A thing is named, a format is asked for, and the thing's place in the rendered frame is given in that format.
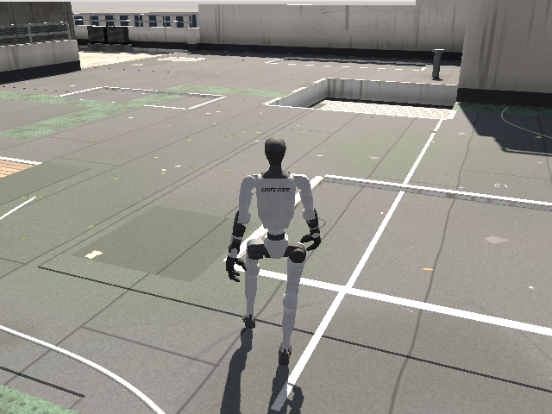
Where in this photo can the left robot thigh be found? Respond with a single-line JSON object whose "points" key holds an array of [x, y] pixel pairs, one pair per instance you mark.
{"points": [[255, 251]]}

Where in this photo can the right robot upper arm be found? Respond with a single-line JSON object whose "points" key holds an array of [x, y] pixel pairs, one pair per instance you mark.
{"points": [[303, 183]]}

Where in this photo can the left robot upper arm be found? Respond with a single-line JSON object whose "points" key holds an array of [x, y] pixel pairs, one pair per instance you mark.
{"points": [[247, 184]]}

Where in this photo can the left robot hand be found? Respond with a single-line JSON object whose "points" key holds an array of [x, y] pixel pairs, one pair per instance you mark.
{"points": [[230, 267]]}

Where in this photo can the robot left forearm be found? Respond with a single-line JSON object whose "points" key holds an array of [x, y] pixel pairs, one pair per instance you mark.
{"points": [[236, 238]]}

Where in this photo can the right robot hand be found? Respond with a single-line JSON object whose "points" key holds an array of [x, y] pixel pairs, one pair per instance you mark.
{"points": [[308, 238]]}

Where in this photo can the robot right shin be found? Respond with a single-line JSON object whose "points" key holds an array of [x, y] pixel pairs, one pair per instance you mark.
{"points": [[288, 324]]}

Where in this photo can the robot right forearm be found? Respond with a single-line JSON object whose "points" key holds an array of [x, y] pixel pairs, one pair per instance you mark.
{"points": [[314, 226]]}

